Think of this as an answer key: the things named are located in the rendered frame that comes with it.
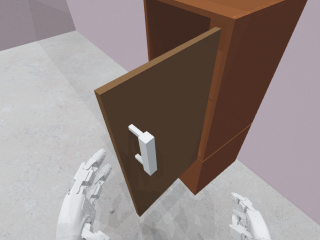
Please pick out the right robot hand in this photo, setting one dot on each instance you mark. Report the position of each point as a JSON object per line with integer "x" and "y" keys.
{"x": 250, "y": 226}

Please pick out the cupboard door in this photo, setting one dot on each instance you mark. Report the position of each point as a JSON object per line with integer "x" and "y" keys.
{"x": 168, "y": 98}

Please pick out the left robot hand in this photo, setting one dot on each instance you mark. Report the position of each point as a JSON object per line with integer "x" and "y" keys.
{"x": 78, "y": 204}

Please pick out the handle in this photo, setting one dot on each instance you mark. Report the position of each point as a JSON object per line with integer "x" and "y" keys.
{"x": 147, "y": 149}

